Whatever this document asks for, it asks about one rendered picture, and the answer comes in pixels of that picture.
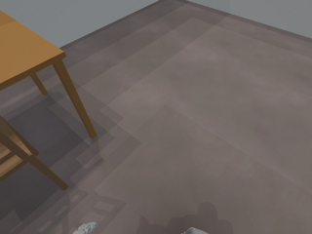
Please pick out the table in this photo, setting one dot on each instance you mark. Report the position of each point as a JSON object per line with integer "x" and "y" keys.
{"x": 24, "y": 52}

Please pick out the chair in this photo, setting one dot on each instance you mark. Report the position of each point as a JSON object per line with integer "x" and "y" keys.
{"x": 16, "y": 151}

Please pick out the robot left hand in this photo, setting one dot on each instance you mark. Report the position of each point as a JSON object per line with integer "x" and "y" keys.
{"x": 86, "y": 228}

